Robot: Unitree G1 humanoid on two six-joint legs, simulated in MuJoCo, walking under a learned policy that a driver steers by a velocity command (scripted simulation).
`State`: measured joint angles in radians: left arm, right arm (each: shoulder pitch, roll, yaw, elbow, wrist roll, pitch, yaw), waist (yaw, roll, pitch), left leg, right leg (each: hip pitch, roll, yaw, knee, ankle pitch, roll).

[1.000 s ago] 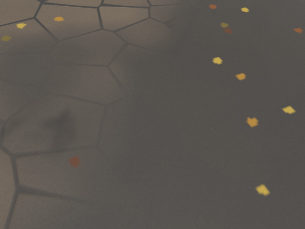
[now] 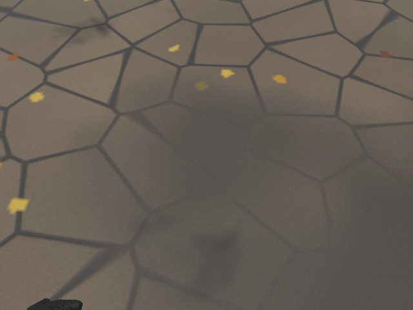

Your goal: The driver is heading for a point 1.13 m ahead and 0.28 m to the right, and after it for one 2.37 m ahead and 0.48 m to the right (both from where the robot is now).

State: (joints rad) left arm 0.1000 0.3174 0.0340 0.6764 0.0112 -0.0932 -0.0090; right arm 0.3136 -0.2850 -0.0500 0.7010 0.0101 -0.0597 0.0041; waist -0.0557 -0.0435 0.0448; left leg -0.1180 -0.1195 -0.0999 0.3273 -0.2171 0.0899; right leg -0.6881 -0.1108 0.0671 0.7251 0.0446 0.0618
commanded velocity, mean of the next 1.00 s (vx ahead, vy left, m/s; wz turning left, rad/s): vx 0.50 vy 0.00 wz -0.17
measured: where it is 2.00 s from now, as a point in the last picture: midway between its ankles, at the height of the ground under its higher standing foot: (269, 150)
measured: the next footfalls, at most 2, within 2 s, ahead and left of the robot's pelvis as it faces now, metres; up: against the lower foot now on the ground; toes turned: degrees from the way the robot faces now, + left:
right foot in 0.18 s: +0.30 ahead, -0.14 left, +0.00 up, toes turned +2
left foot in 0.68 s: +0.57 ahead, +0.09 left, +0.00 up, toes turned -6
